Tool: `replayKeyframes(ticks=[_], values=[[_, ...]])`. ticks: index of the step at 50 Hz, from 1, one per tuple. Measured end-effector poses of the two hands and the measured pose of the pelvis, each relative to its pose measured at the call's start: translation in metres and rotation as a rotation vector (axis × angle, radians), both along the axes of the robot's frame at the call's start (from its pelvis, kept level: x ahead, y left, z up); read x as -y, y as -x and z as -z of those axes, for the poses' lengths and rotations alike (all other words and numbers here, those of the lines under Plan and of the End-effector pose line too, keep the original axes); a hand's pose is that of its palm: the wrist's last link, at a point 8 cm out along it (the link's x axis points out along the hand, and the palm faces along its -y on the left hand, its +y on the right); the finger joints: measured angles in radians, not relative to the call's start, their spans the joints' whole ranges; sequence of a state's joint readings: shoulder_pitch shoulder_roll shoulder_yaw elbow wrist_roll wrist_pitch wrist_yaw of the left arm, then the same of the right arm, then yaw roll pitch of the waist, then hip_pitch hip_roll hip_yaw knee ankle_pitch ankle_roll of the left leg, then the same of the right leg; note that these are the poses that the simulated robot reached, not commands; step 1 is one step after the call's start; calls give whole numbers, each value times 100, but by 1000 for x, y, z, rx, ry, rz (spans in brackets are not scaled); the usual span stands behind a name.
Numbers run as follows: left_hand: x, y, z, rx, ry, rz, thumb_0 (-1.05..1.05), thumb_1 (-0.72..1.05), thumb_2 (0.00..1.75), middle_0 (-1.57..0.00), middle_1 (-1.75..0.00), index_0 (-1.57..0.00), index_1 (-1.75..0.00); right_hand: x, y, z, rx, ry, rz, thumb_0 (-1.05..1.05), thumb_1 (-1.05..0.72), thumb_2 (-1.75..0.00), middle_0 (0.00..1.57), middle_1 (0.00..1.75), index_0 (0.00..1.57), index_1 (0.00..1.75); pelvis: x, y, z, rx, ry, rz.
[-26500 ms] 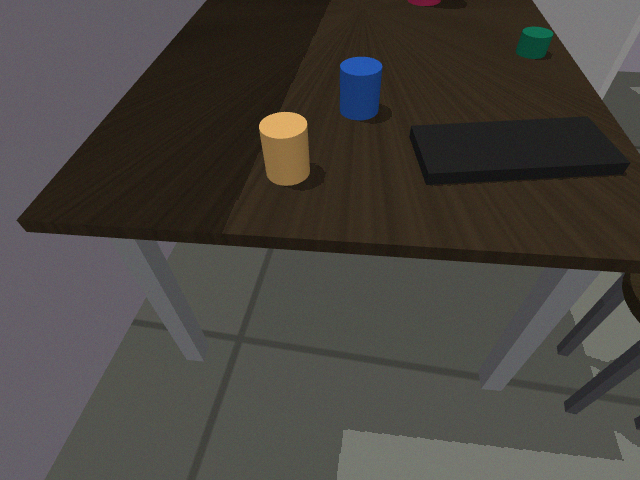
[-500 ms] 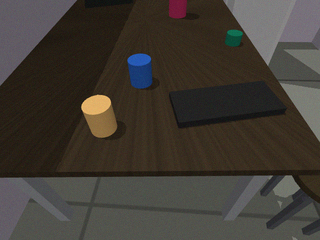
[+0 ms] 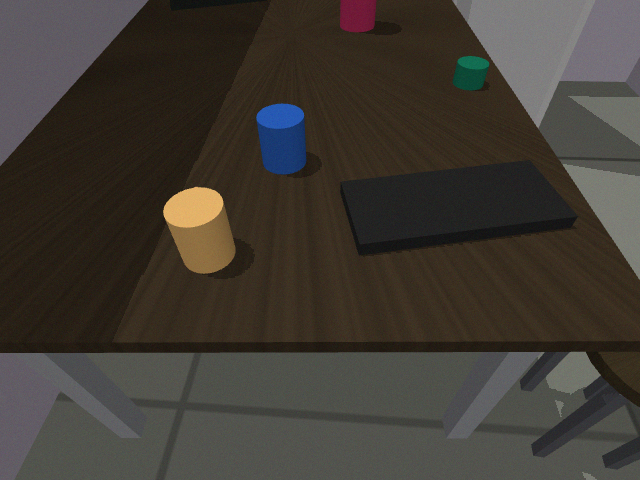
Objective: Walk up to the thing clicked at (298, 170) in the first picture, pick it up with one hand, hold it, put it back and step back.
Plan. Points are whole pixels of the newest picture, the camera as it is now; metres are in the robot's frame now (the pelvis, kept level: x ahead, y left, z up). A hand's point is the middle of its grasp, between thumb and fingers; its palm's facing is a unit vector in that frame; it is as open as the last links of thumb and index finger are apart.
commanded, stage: stand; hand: left
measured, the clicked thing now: (201, 223) +0.51 +0.20 +0.03
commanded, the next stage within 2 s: none
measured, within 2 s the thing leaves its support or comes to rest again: neither
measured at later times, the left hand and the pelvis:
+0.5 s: hand out of the picture +0.06 +0.25 -0.16, palm faces -0.05 -0.94 -0.35, open 7.4 cm; pelvis +0.00 +0.00 +0.00, yaw +0 degrees
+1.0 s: hand out of the picture +0.07 +0.25 -0.16, palm faces -0.04 -0.94 -0.35, open 7.3 cm; pelvis +0.00 +0.00 +0.00, yaw +0 degrees
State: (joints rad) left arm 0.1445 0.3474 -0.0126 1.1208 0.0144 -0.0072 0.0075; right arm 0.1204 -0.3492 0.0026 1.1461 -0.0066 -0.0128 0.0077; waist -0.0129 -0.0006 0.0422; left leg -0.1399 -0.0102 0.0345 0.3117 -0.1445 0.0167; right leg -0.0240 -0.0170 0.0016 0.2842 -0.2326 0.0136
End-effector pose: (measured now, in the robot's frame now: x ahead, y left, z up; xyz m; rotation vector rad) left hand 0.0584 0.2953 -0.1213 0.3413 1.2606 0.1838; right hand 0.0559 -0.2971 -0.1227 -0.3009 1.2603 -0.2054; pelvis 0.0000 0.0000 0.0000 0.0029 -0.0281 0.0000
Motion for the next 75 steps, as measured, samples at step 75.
replayKeyframes(ticks=[75], values=[[3,0,1,-9,5,-17,1,91,90,-20,-30,-20,-30,3,-12,0,7,2,-11,1,-90,-89,21,30,21,30,4,-5,0,0,-2,-8]])
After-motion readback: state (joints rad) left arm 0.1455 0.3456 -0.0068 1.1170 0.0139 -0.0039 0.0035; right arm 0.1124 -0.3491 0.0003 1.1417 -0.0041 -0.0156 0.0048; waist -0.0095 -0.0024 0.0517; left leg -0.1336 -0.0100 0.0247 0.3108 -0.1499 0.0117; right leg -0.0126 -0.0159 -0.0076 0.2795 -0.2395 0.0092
